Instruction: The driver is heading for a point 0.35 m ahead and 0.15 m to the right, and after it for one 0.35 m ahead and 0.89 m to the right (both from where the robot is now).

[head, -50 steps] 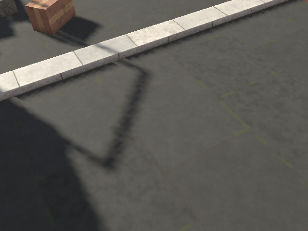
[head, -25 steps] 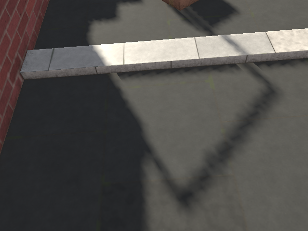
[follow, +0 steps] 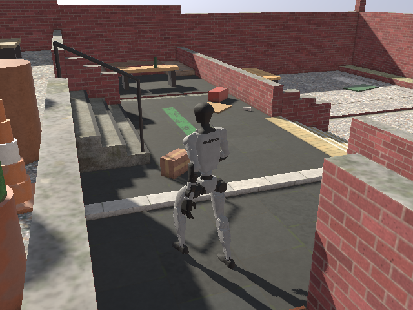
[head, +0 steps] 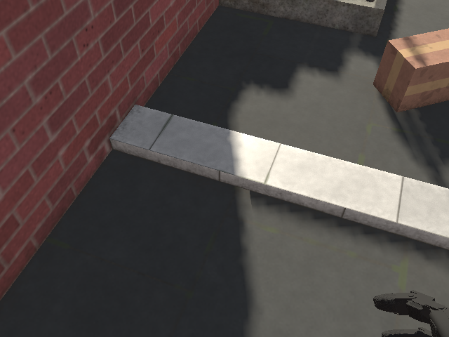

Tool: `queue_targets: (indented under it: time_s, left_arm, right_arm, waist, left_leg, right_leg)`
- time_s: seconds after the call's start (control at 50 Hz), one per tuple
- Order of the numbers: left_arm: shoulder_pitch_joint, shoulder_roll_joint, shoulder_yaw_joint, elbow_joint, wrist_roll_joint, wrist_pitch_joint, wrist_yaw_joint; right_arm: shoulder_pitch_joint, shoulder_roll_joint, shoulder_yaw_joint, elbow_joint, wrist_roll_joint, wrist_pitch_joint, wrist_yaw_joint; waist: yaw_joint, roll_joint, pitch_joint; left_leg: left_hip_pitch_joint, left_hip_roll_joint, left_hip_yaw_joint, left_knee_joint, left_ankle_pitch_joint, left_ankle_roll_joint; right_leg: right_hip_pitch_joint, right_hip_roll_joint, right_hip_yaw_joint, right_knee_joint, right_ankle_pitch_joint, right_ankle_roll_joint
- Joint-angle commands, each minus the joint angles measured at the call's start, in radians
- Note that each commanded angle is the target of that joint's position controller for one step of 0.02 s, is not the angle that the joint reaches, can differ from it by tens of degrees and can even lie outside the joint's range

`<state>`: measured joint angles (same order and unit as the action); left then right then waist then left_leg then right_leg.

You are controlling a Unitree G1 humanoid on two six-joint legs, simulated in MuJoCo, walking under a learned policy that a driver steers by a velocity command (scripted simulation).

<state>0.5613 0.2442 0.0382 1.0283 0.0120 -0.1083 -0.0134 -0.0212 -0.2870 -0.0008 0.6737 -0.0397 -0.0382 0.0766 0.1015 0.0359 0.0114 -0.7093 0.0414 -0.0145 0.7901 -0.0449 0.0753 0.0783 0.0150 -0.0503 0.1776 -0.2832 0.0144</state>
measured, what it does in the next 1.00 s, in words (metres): walks ahead, turning right: left foot, then right foot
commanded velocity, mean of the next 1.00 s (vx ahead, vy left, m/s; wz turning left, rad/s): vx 0.41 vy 0.00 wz -0.77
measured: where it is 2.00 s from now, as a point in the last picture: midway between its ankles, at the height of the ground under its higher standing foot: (254, 294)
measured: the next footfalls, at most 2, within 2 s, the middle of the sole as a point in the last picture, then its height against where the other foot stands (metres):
left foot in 0.10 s outside the picture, level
right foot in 0.50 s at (293, 300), level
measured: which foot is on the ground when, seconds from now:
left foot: up 0.00-0.08, down 0.10-0.48, up 0.50-0.94, down 0.96-1.00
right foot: down 0.00-0.10, up 0.12-0.48, down 0.50-0.96, up 0.98-1.00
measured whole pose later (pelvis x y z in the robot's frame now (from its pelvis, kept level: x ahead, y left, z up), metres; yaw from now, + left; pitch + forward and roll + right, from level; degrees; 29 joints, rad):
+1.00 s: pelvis +0.61 +0.00 -0.01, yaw -50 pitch +1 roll +1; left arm 0.13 0.36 0.11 0.54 -0.03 0.07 0.04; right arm 0.08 -0.31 -0.07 0.73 -0.02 -0.03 -0.02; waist 0.02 -0.03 0.05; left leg -0.37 -0.07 -0.15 0.49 -0.11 -0.03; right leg -0.40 0.24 0.34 0.76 -0.41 -0.02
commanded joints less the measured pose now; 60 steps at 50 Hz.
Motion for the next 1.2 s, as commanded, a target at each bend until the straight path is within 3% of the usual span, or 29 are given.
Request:
queue_targets:
  time_s: [0.02, 0.06, 0.1, 0.12, 0.14, 0.16, 0.2, 0.28, 0.3, 0.32, 0.4, 0.46, 0.5, 0.52, 0.54, 0.56, 0.6, 0.62, 0.68, 0.74, 0.94, 0.96, 0.98, 1.0, 1.02, 1.06, 1.1, 1.16, 1.2]
  left_arm:
    - [-0.086, 0.192, 0.033, -0.075, -0.009, -0.019, 0.003]
    - [-0.074, 0.240, 0.042, -0.071, -0.007, -0.010, 0.009]
    - [-0.113, 0.251, 0.046, -0.087, -0.004, 0.005, 0.012]
    - [-0.097, 0.148, 0.025, -0.123, 0.007, 0.004, 0.007]
    - [0.007, 0.019, 0.003, -0.163, -0.039, 0.004, -0.001]
    - [-0.085, 0.119, 0.026, -0.165, -0.035, 0.012, 0.005]
    - [-0.199, 0.110, 0.029, -0.170, -0.023, 0.025, -0.004]
    - [-0.215, 0.043, 0.030, -0.188, 0.005, 0.095, -0.012]
    - [-0.264, 0.033, 0.026, -0.213, 0.008, 0.101, -0.019]
    - [-0.297, 0.049, 0.039, -0.250, -0.089, 0.080, -0.009]
    - [-0.396, 0.059, 0.030, -0.300, -0.035, 0.038, -0.049]
    - [-0.235, 0.166, 0.071, -0.295, -0.041, 0.064, -0.070]
    - [-0.035, 0.267, 0.119, -0.252, -0.040, 0.086, -0.041]
    - [-0.088, 0.287, 0.113, -0.256, -0.035, 0.088, -0.017]
    - [-0.214, 0.344, 0.100, -0.352, 0.033, 0.055, -0.020]
    - [-0.276, 0.335, 0.110, -0.422, 0.027, 0.051, -0.033]
    - [-0.409, 0.259, 0.093, -0.468, -0.034, 0.057, -0.028]
    - [-0.428, 0.244, 0.086, -0.476, -0.039, 0.060, -0.020]
    - [-0.431, 0.238, 0.091, -0.488, -0.029, 0.084, 0.010]
    - [-0.407, 0.265, 0.104, -0.497, -0.037, 0.124, 0.049]
    - [-0.431, 0.194, 0.091, -0.545, -0.047, 0.167, 0.063]
    - [-0.380, 0.146, 0.077, -0.541, -0.046, 0.169, 0.059]
    - [-0.328, 0.125, 0.068, -0.564, -0.047, 0.170, 0.055]
    - [-0.316, 0.238, 0.095, -0.568, -0.037, 0.158, 0.041]
    - [-0.344, 0.290, 0.111, -0.553, -0.042, 0.159, 0.033]
    - [-0.308, 0.247, 0.100, -0.518, -0.038, 0.175, 0.034]
    - [-0.317, 0.200, 0.077, -0.534, -0.046, 0.179, 0.027]
    - [-0.397, 0.173, 0.060, -0.576, -0.044, 0.174, 0.028]
    - [-0.410, 0.150, 0.055, -0.578, -0.048, 0.177, 0.019]
  right_arm:
    - [-0.120, -0.057, -0.001, -0.087, 0.004, -0.021, -0.002]
    - [-0.014, -0.095, -0.018, -0.056, 0.001, -0.031, -0.024]
    - [0.364, -0.162, -0.055, 0.068, -0.004, -0.040, -0.059]
    - [0.526, -0.251, -0.081, 0.095, -0.031, -0.043, -0.082]
    - [0.487, -0.302, -0.092, 0.078, -0.048, -0.043, -0.080]
    - [0.403, -0.226, -0.086, 0.076, -0.027, -0.039, -0.077]
    - [0.283, -0.098, -0.059, 0.081, -0.017, -0.056, -0.072]
    - [0.301, -0.027, -0.038, 0.139, 0.026, -0.089, -0.076]
    - [0.288, -0.030, -0.038, 0.142, 0.034, -0.093, -0.081]
    - [0.149, -0.045, -0.052, 0.105, 0.052, -0.088, -0.094]
    - [0.147, -0.148, -0.074, 0.090, 0.046, -0.061, -0.152]
    - [0.143, -0.215, -0.095, 0.063, 0.074, -0.038, -0.161]
    - [0.101, -0.162, -0.084, 0.051, 0.078, -0.032, -0.133]
    - [0.135, -0.037, -0.050, 0.046, 0.037, -0.035, -0.102]
    - [0.347, -0.013, -0.036, 0.023, 0.035, -0.046, -0.087]
    - [0.331, -0.144, -0.050, 0.006, 0.039, -0.057, -0.078]
    - [0.182, -0.191, -0.070, -0.017, 0.037, -0.047, -0.094]
    - [0.169, -0.184, -0.070, -0.020, 0.028, -0.032, -0.104]
    - [0.146, -0.133, -0.068, -0.027, 0.019, -0.005, -0.111]
    - [0.104, -0.080, -0.058, -0.036, 0.032, -0.001, -0.113]
    - [0.084, -0.127, -0.094, -0.008, 0.040, -0.025, -0.090]
    - [0.100, -0.149, -0.100, -0.001, 0.032, -0.023, -0.093]
    - [0.069, -0.229, -0.111, -0.017, 0.004, -0.006, -0.102]
    - [0.074, -0.196, -0.113, -0.027, -0.016, -0.004, -0.103]
    - [0.037, -0.141, -0.100, -0.050, -0.002, -0.001, -0.110]
    - [0.002, -0.113, -0.092, -0.062, 0.033, 0.024, -0.138]
    - [0.023, -0.116, -0.086, -0.055, 0.026, 0.043, -0.162]
    - [0.098, -0.147, -0.102, -0.033, 0.015, 0.048, -0.167]
    - [0.111, -0.147, -0.108, -0.032, 0.034, 0.055, -0.150]
  waist:
    - [-0.077, -0.091, 0.114]
    - [-0.136, -0.117, 0.021]
    - [-0.311, -0.106, -0.182]
    - [-0.333, 0.047, -0.328]
    - [-0.227, 0.266, -0.434]
    - [-0.216, 0.161, -0.298]
    - [-0.161, -0.002, -0.045]
    - [-0.064, 0.041, 0.019]
    - [-0.058, 0.052, 0.033]
    - [-0.043, 0.107, 0.032]
    - [-0.065, 0.020, 0.001]
    - [0.022, 0.082, -0.108]
    - [0.124, -0.031, -0.156]
    - [0.046, -0.286, -0.066]
    - [-0.116, -0.357, -0.237]
    - [-0.061, -0.213, -0.408]
    - [-0.113, 0.054, -0.186]
    - [-0.134, 0.056, -0.141]
    - [-0.147, 0.015, -0.110]
    - [-0.125, -0.034, -0.194]
    - [-0.109, -0.212, -0.126]
    - [-0.088, -0.097, -0.160]
    - [-0.030, 0.169, -0.148]
    - [-0.033, 0.230, -0.169]
    - [-0.043, 0.157, -0.125]
    - [-0.042, 0.069, -0.068]
    - [-0.060, 0.055, -0.031]
    - [-0.124, 0.104, -0.063]
    - [-0.144, 0.113, -0.093]
  left_leg:
    - [0.216, -0.004, 0.068, -0.171, 0.044, 0.007]
    - [0.364, -0.062, 0.070, -0.229, -0.056, 0.020]
    - [0.803, -0.049, 0.039, -0.251, -0.122, 0.036]
    - [1.033, 0.200, -0.216, -0.262, -0.486, 0.036]
    - [1.152, 0.411, -0.710, -0.477, -0.875, 0.080]
    - [1.020, 0.380, -0.745, -0.578, -0.891, 0.073]
    - [0.754, 0.304, -0.384, -0.563, -0.360, 0.063]
    - [0.625, 0.240, 0.001, -0.505, 0.549, 0.023]
    - [0.621, 0.227, 0.057, -0.527, 0.582, 0.020]
    - [0.638, 0.197, 0.087, -0.547, 0.507, 0.011]
    - [0.545, 0.108, 0.260, -0.490, 0.610, -0.015]
    - [0.595, 0.141, 0.244, -0.251, 0.837, -0.051]
    - [0.465, 0.093, 0.214, 0.176, 0.419, -0.084]
    - [0.268, -0.065, 0.192, 0.527, -0.559, -0.119]
    - [0.020, -0.172, 0.000, 0.816, -0.688, -0.162]
    - [-0.005, -0.143, -0.154, 0.833, -0.586, -0.140]
    - [-0.011, -0.075, -0.158, 0.652, -0.443, -0.120]
    - [0.030, -0.063, -0.161, 0.584, -0.424, -0.127]
    - [0.158, -0.056, -0.137, 0.331, -0.403, -0.153]
    - [0.191, -0.102, -0.128, 0.148, -0.271, -0.186]
    - [0.444, -0.091, -0.169, -0.411, -0.044, -0.132]
    - [0.586, 0.048, -0.248, -0.464, 0.046, -0.073]
    - [0.670, 0.264, -0.491, -0.476, 0.198, 0.078]
    - [0.618, 0.374, -0.623, -0.507, 0.134, 0.179]
    - [0.569, 0.317, -0.520, -0.502, 0.045, 0.171]
    - [0.528, 0.203, -0.315, -0.490, -0.092, 0.097]
    - [0.501, 0.169, -0.202, -0.512, -0.032, 0.098]
    - [0.618, 0.200, -0.127, -0.519, 0.021, 0.132]
    - [0.644, 0.214, -0.078, -0.511, 0.018, 0.130]
  right_leg:
    - [-0.177, -0.236, 0.123, -0.186, 0.444, -0.169]
    - [-0.077, -0.238, 0.101, 0.023, 0.870, -0.155]
    - [-0.225, -0.179, 0.082, 0.502, 0.846, -0.132]
    - [-0.429, -0.104, 0.066, 0.869, 0.385, -0.140]
    - [-0.718, 0.010, 0.123, 1.155, -0.183, -0.134]
    - [-0.813, -0.035, 0.146, 1.226, -0.083, -0.151]
    - [-0.796, -0.111, 0.127, 1.138, 0.059, -0.131]
    - [-0.725, -0.120, 0.072, 1.039, 0.010, -0.075]
    - [-0.749, -0.112, 0.047, 0.997, 0.055, -0.070]
    - [-0.783, -0.136, 0.085, 0.924, 0.101, -0.059]
    - [-0.513, -0.007, -0.097, 0.485, 0.438, -0.031]
    - [-0.287, 0.069, -0.106, 0.454, 0.392, -0.084]
    - [-0.013, 0.051, -0.012, 0.366, 0.470, -0.155]
    - [0.029, -0.040, 0.148, 0.363, 0.859, -0.190]
    - [0.209, -0.262, 0.640, 0.385, 1.120, -0.443]
    - [0.247, -0.331, 0.814, 0.229, 0.755, -0.505]
    - [-0.036, -0.238, 0.724, 0.132, 0.337, -0.401]
    - [-0.155, -0.217, 0.684, 0.128, 0.382, -0.381]
    - [-0.340, -0.096, 0.499, 0.169, 0.603, -0.315]
    - [-0.322, -0.054, 0.482, 0.220, 0.652, -0.263]
    - [-0.335, 0.033, 0.632, 0.348, 0.174, -0.123]
    - [-0.420, 0.099, 0.555, 0.496, -0.147, -0.084]
    - [-0.612, 0.237, 0.357, 0.685, -0.377, -0.030]
    - [-0.664, 0.152, 0.320, 0.908, -0.349, 0.020]
    - [-0.671, 0.101, 0.290, 0.998, -0.266, 0.041]
    - [-0.699, 0.068, 0.223, 1.117, -0.137, 0.061]
    - [-0.716, 0.036, 0.138, 1.112, -0.086, 0.073]
    - [-0.742, -0.042, 0.080, 0.975, -0.068, 0.097]
    - [-0.692, -0.077, 0.070, 0.883, -0.085, 0.091]
Velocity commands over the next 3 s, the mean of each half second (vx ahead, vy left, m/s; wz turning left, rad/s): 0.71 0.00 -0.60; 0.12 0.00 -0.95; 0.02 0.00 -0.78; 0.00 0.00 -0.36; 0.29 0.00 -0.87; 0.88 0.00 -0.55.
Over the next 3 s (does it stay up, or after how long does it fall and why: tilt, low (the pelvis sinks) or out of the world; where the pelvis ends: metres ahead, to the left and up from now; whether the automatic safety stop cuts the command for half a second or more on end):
stays up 0.42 -0.41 -0.03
